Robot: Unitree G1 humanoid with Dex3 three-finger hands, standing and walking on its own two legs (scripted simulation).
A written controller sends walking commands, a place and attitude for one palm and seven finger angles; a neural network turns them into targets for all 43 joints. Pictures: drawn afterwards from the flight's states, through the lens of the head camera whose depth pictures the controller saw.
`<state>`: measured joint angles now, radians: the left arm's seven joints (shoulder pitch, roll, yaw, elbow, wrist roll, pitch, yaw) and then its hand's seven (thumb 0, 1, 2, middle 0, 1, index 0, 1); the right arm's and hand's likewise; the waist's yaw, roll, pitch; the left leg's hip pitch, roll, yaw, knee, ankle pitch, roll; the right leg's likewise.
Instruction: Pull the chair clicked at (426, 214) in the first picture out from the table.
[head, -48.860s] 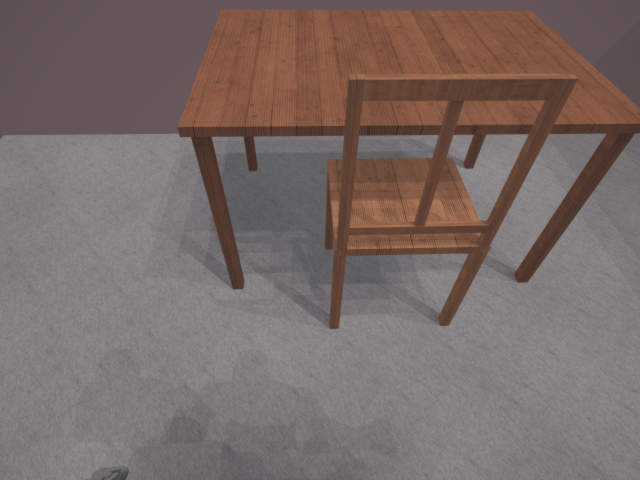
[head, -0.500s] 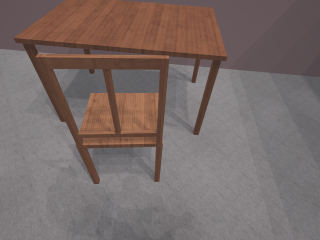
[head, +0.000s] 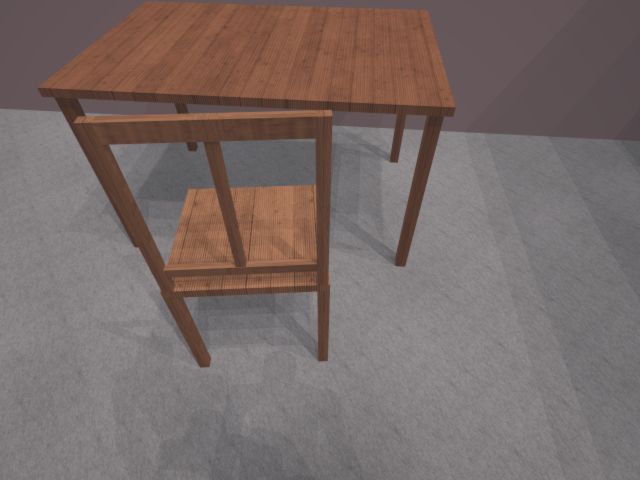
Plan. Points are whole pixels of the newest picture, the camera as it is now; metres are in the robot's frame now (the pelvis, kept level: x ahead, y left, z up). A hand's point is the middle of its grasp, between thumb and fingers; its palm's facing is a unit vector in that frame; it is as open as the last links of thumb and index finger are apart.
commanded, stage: let the arm hang, fingers relaxed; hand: left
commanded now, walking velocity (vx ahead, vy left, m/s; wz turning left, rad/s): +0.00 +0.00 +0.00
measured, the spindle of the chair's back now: (228, 211) +0.62 +0.23 -0.07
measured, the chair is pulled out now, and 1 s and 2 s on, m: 0.29 0.29 0.29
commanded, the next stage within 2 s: look to check the result in 0.32 s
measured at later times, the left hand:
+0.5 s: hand out of the picture +0.00 +0.15 -0.17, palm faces +0.01 -0.99 -0.15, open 7.3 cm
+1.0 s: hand out of the picture +0.01 +0.14 -0.17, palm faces +0.02 -0.99 -0.15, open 7.4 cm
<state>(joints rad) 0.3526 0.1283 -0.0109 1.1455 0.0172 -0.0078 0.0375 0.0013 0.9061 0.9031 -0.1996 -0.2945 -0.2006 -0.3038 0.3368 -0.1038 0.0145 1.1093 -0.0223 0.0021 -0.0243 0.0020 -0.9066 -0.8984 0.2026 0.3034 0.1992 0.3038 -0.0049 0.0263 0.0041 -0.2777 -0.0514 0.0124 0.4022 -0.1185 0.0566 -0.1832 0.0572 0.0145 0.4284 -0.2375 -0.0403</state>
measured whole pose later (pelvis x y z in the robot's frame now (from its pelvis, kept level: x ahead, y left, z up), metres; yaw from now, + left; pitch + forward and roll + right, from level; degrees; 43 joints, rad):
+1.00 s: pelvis +0.04 -0.01 +0.00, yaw +0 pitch -1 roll +0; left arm 0.33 0.11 -0.03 1.15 0.01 -0.03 0.05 0.00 0.90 0.90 -0.20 -0.29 -0.20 -0.30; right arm 0.30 -0.13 0.02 1.15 -0.01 -0.02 -0.04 0.00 -0.91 -0.90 0.20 0.30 0.20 0.30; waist 0.00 -0.01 0.02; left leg -0.19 -0.05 0.01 0.37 -0.17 0.05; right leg -0.08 0.06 0.03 0.36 -0.26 -0.05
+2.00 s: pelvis +0.11 +0.01 +0.00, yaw +7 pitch +1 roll +0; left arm 0.25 0.16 0.03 1.10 0.03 0.00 0.03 0.01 0.93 0.90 -0.20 -0.29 -0.20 -0.30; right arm 0.41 -0.09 0.01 1.14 -0.03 -0.04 -0.04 0.00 -0.91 -0.90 0.20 0.30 0.20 0.30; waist -0.03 -0.01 0.04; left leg -0.15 -0.05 0.01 0.38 -0.25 0.06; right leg -0.39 -0.05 -0.04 0.87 -0.41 -0.02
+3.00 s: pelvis +0.15 +0.01 -0.01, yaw +8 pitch -1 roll +0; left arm 0.29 0.19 -0.01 0.97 0.02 0.01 0.03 0.00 0.90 0.90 -0.20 -0.29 -0.20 -0.30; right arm 0.28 -0.18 0.01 1.01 -0.02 0.01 0.00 0.00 -0.92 -0.90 0.20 0.30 0.20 0.30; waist -0.01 -0.01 0.01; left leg -0.28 0.01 0.06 0.51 -0.22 0.03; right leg -0.23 -0.04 -0.04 0.51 -0.27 0.01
